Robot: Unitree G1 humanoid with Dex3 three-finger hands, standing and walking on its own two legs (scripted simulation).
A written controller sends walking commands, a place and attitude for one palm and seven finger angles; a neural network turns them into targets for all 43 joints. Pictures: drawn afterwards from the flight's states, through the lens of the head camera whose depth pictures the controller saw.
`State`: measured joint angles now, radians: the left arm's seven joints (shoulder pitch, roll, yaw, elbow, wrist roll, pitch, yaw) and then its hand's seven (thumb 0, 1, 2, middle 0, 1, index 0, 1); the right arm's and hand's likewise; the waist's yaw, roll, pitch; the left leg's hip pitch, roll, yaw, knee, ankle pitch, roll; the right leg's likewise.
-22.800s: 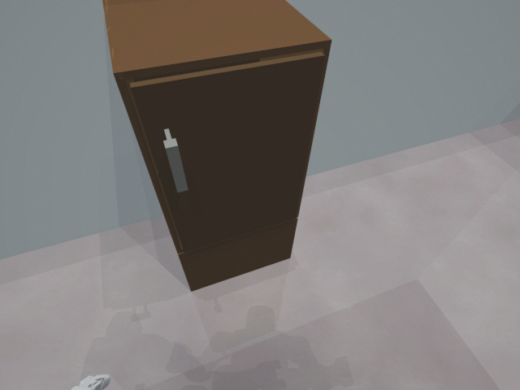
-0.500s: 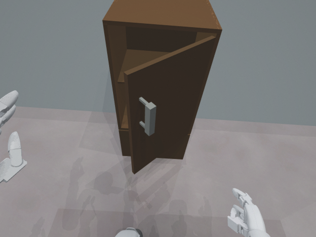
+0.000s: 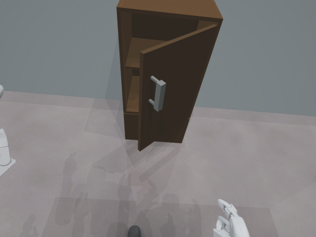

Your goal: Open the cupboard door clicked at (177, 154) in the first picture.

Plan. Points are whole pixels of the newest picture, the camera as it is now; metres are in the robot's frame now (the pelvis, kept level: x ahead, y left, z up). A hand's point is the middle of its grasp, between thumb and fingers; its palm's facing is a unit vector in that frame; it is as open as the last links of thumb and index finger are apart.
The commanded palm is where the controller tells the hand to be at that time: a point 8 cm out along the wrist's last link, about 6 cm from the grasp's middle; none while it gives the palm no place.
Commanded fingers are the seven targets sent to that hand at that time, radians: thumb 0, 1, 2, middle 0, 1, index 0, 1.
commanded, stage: stop stepping back and stand still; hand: left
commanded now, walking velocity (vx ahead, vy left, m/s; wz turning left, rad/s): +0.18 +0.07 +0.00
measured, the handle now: (155, 93) +0.62 +0.04 -0.02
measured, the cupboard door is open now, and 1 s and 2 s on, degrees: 44 44 44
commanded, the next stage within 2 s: let the arm hang, fingers relaxed in 0.84 s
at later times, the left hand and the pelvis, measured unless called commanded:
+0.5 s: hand (12, 204) +0.14 +0.23 +0.17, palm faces +0.37 -0.72 -0.59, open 7.4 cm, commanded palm +0.09 +0.29 +0.17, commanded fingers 0.00 0.90 0.90 -0.20 -0.30 -0.20 -0.30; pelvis -0.06 -0.01 -0.03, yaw -1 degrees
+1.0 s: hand (17, 199) +0.16 +0.26 +0.12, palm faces +0.30 -0.77 -0.56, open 7.4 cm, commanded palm none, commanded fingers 0.00 0.90 0.90 -0.20 -0.30 -0.20 -0.30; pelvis -0.06 +0.00 -0.01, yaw +0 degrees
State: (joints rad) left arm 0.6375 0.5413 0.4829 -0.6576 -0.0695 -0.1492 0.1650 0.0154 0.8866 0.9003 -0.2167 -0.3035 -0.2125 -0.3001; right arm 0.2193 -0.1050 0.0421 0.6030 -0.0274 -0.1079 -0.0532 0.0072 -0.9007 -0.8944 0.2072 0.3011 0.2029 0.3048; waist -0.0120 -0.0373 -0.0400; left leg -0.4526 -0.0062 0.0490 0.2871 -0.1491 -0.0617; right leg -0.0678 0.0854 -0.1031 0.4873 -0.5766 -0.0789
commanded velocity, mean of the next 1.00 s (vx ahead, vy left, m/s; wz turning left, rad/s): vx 0.08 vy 0.01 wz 0.00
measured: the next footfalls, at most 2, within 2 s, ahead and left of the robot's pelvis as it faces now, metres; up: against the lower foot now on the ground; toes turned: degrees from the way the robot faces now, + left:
right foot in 0.04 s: -0.10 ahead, -0.08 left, +0.00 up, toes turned -5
left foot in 0.22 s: +0.03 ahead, +0.16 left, +0.00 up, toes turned +3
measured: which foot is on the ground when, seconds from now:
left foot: down 0.00-0.00, up 0.02-0.20, down 0.22-0.44, up 0.46-0.80, down 0.82-1.00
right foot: up 0.00-0.02, down 0.04-0.24, up 0.26-0.40, down 0.42-1.00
